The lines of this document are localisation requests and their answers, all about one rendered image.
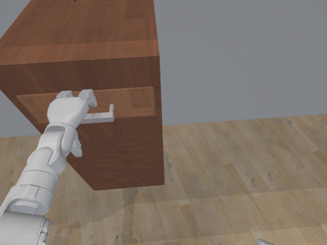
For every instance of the cabinet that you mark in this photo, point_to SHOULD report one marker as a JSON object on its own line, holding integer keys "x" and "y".
{"x": 62, "y": 45}

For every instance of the drawer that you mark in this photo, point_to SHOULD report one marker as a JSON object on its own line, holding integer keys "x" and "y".
{"x": 127, "y": 102}

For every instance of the left robot forearm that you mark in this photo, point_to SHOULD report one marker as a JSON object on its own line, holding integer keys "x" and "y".
{"x": 33, "y": 192}

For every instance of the robot left hand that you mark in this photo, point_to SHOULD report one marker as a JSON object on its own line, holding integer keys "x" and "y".
{"x": 71, "y": 110}

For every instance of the left robot upper arm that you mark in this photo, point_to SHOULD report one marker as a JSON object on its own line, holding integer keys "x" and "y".
{"x": 18, "y": 228}

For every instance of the handle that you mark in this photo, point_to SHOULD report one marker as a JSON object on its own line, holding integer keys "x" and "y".
{"x": 99, "y": 117}

